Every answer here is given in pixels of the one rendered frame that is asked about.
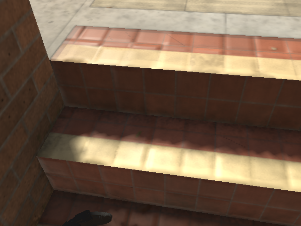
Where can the robot left hand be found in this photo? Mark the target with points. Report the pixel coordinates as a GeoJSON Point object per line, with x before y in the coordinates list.
{"type": "Point", "coordinates": [87, 218]}

